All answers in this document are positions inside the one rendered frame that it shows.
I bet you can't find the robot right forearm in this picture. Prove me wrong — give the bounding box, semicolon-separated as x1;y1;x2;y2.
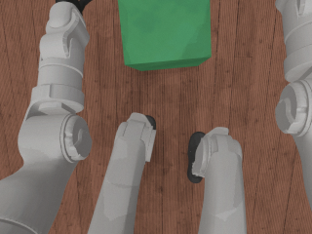
275;0;312;83

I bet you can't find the robot right foot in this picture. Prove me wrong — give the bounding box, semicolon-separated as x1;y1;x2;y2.
187;132;205;183

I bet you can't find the robot left foot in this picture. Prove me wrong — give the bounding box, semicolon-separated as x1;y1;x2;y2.
145;115;156;163

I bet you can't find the carton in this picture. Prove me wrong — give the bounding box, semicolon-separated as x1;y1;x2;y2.
118;0;212;71

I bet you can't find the left robot hand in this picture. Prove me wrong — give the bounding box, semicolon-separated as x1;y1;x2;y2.
56;0;93;16

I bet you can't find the robot foot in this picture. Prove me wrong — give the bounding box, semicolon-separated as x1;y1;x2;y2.
145;115;156;163
187;132;205;183

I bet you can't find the robot left upper arm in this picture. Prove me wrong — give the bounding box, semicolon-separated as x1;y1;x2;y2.
0;113;93;234

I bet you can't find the robot right upper arm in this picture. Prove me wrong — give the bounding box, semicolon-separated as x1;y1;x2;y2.
275;78;312;212

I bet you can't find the robot left forearm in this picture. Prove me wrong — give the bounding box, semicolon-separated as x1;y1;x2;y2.
18;1;90;153

